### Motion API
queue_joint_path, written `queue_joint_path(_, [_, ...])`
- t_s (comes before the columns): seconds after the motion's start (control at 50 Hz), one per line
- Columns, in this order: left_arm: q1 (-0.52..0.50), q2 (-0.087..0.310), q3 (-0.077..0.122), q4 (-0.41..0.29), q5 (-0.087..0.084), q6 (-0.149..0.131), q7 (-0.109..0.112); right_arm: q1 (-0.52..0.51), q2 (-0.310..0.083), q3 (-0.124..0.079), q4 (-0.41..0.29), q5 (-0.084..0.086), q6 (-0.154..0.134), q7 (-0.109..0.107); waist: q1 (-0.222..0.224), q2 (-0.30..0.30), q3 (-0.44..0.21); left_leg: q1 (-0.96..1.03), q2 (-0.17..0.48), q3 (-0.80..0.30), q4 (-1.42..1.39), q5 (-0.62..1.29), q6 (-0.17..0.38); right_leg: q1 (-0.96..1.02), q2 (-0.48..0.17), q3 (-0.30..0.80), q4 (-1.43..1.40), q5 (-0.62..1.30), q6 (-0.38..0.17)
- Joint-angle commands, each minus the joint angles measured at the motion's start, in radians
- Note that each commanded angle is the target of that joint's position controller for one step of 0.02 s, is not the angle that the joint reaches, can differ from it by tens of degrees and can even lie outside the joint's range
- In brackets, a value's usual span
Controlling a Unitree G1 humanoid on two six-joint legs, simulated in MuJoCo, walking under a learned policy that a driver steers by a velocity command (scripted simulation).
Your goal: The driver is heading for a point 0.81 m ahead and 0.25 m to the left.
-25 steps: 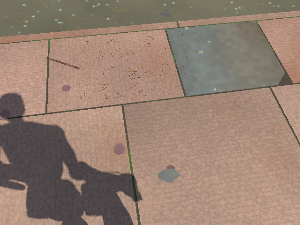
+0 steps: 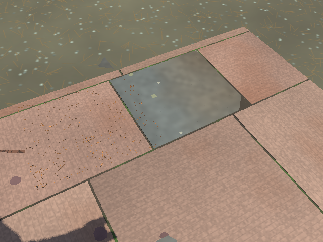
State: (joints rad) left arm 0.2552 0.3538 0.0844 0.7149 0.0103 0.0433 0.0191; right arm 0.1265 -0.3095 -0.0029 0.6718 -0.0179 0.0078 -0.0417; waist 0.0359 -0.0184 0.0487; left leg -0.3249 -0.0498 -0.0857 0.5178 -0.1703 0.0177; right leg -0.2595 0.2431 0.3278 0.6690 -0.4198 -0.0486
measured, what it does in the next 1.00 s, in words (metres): steps on the spot: right foot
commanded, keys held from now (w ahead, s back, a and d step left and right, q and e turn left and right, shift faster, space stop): shift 0.90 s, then w+shift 0.10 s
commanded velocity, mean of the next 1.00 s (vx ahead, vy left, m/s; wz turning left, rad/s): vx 0.03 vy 0.00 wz -0.08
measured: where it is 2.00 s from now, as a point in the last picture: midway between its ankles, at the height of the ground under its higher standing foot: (154, 183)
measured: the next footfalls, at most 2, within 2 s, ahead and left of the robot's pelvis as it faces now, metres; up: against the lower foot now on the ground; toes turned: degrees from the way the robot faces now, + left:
right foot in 0.34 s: +0.02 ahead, -0.09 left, +0.00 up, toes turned +4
left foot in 1.20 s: +0.16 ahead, +0.14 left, +0.00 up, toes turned +0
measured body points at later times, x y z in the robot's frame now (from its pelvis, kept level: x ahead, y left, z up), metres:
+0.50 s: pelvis +0.02 +0.01 +0.01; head +0.02 +0.00 +0.46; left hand +0.12 +0.27 -0.12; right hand +0.07 -0.25 -0.13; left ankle +0.04 +0.11 -0.73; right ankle -0.02 -0.10 -0.73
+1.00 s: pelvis +0.03 +0.01 +0.01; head +0.03 +0.00 +0.46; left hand +0.05 +0.26 -0.14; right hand +0.04 -0.25 -0.14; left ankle +0.04 +0.11 -0.72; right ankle -0.03 -0.10 -0.73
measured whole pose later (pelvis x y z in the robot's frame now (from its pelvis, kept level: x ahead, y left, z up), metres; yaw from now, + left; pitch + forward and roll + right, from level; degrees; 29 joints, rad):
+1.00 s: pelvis +0.03 +0.01 +0.01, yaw -2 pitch -1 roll +0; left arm 0.29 0.22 0.00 1.10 0.01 0.01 0.03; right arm 0.26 -0.23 -0.01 1.06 -0.03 0.03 -0.01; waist 0.00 0.01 -0.01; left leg -0.25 -0.03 -0.03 0.56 -0.40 0.05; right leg -0.09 0.08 0.10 0.41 -0.38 -0.08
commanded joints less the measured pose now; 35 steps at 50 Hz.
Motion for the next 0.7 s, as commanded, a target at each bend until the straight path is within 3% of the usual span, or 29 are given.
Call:
queue_joint_path(0.02, [0.093, 0.135, 0.026, -0.031, 0.022, -0.002, 0.009, 0.099, -0.158, -0.043, -0.038, 0.012, 0.003, 0.008, -0.020, 0.135, -0.132, 0.249, 0.417, -0.440, -0.166, 0.522, 0.251, -0.179, -0.051, -0.111, 0.362, -0.201, 0.053])
queue_joint_path(0.04, [0.067, 0.120, 0.023, -0.013, 0.018, 0.003, 0.002, 0.066, -0.117, -0.035, -0.037, 0.016, 0.003, 0.013, -0.017, 0.090, -0.094, 0.198, 0.338, -0.324, -0.166, 0.439, 0.208, -0.163, -0.071, -0.109, 0.390, -0.127, 0.064])
queue_joint_path(0.06, [0.056, 0.102, 0.018, -0.007, 0.008, 0.008, -0.007, 0.030, -0.108, -0.032, -0.041, 0.007, 0.006, 0.013, -0.007, 0.114, -0.086, 0.176, 0.273, -0.246, -0.175, 0.366, 0.165, -0.148, -0.074, -0.114, 0.397, -0.080, 0.076])
queue_joint_path(0.1, [0.054, 0.079, 0.008, 0.007, -0.001, 0.017, -0.020, 0.023, -0.105, -0.030, -0.030, -0.002, 0.004, 0.011, -0.007, 0.175, -0.083, 0.157, 0.219, -0.169, -0.180, 0.398, 0.144, -0.127, -0.071, -0.145, 0.408, -0.040, 0.094])
queue_joint_path(0.16, [0.011, 0.047, -0.010, 0.021, -0.006, 0.025, -0.020, 0.061, -0.093, -0.027, 0.000, 0.001, -0.003, 0.016, -0.029, 0.181, -0.088, 0.195, 0.210, -0.150, -0.185, 0.340, 0.144, -0.110, -0.097, -0.170, 0.272, -0.035, 0.102])
queue_joint_path(0.28, [-0.023, 0.015, -0.041, 0.080, -0.013, 0.023, -0.005, 0.115, -0.117, -0.040, 0.062, -0.006, 0.012, 0.026, -0.053, 0.217, -0.075, 0.180, 0.212, -0.186, -0.185, 0.225, 0.157, 0.054, -0.161, -0.277, -0.119, 0.009, 0.062])
queue_joint_path(0.32, [0.014, -0.001, -0.051, 0.116, -0.007, 0.007, 0.005, 0.112, -0.109, -0.038, 0.080, 0.002, 0.017, 0.024, -0.019, 0.173, -0.072, 0.121, 0.198, -0.172, -0.149, 0.226, 0.113, 0.184, -0.180, -0.271, -0.357, 0.213, 0.031])
queue_joint_path(0.34, [-0.001, 0.025, -0.050, 0.120, 0.006, -0.006, 0.012, 0.129, -0.094, -0.033, 0.085, 0.003, 0.010, 0.024, -0.029, 0.127, -0.087, 0.065, 0.193, -0.173, -0.141, 0.188, 0.074, 0.261, -0.237, -0.190, -0.382, 0.281, 0.012])
queue_joint_path(0.36, [-0.010, 0.074, -0.048, 0.115, 0.023, -0.019, 0.019, 0.143, -0.067, -0.026, 0.076, 0.007, 0.001, 0.030, -0.050, 0.022, -0.116, 0.017, 0.152, -0.118, -0.081, 0.109, 0.041, 0.311, -0.367, -0.057, -0.386, 0.354, -0.017])
queue_joint_path(0.38, [-0.088, 0.067, -0.055, 0.129, 0.007, -0.024, 0.014, 0.141, -0.038, -0.019, 0.086, 0.018, 0.004, 0.029, -0.092, -0.095, -0.063, 0.116, 0.067, -0.025, -0.139, -0.036, 0.027, 0.118, -0.414, -0.042, -0.354, 0.440, -0.063])
queue_joint_path(0.4, [-0.120, 0.018, -0.069, 0.126, 0.002, -0.033, 0.008, 0.128, -0.057, -0.022, 0.110, 0.008, 0.008, 0.024, -0.083, -0.066, -0.057, 0.182, 0.075, -0.031, -0.151, -0.014, 0.021, 0.087, -0.383, -0.066, -0.354, 0.375, -0.051])
queue_joint_path(0.46, [-0.065, 0.024, -0.073, 0.179, 0.001, -0.040, 0.016, 0.122, -0.083, -0.034, 0.152, 0.005, 0.010, 0.028, -0.058, -0.064, -0.018, 0.188, 0.096, -0.049, -0.152, 0.096, 0.029, 0.082, -0.312, -0.119, -0.353, 0.325, -0.012])
queue_joint_path(0.54, [-0.042, 0.010, -0.076, 0.231, -0.003, -0.038, 0.020, 0.135, -0.054, -0.025, 0.209, 0.006, 0.008, 0.026, -0.055, -0.019, -0.006, 0.169, 0.099, -0.050, -0.170, 0.085, 0.022, 0.100, -0.309, -0.126, -0.351, 0.322, -0.017])
queue_joint_path(0.7, [-0.038, 0.002, -0.080, 0.305, -0.004, -0.044, 0.023, 0.127, -0.040, -0.019, 0.297, 0.005, 0.009, 0.020, -0.054, 0.015, -0.005, 0.192, 0.106, -0.052, -0.178, 0.083, 0.020, 0.084, -0.305, -0.130, -0.363, 0.308, -0.021])
Velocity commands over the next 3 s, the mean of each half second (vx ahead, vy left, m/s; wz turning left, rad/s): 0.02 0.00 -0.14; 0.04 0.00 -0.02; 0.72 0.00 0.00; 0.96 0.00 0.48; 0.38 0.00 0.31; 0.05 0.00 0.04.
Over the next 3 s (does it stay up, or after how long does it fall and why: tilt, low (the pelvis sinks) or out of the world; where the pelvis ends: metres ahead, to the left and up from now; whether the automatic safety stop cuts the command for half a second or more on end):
stays up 1.07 0.08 0.01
